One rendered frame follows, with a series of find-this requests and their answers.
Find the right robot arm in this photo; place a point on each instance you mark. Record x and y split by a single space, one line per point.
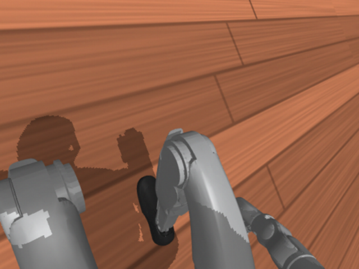
285 250

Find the right robot hand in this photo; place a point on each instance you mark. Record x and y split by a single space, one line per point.
248 212

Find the right robot foot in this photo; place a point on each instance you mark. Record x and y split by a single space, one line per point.
148 202

